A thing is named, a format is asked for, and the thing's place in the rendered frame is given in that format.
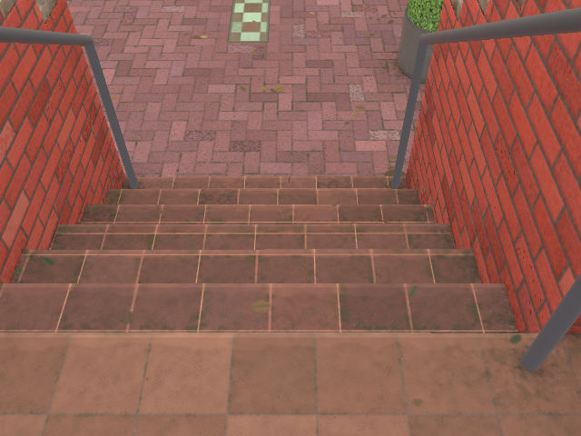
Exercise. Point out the stairs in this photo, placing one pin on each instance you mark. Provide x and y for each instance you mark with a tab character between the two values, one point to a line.
255	254

